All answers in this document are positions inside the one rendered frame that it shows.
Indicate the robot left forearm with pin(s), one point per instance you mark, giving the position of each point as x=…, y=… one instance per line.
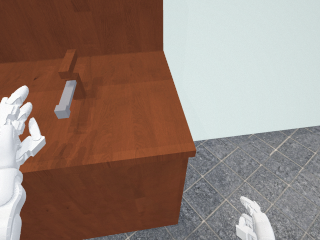
x=12, y=199

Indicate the robot right hand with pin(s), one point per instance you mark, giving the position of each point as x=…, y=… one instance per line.
x=258, y=227

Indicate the counter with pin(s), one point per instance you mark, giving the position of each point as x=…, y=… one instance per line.
x=118, y=164

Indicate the robot left hand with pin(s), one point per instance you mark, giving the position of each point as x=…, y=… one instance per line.
x=12, y=124

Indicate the tap lever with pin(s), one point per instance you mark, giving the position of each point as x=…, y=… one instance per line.
x=63, y=109

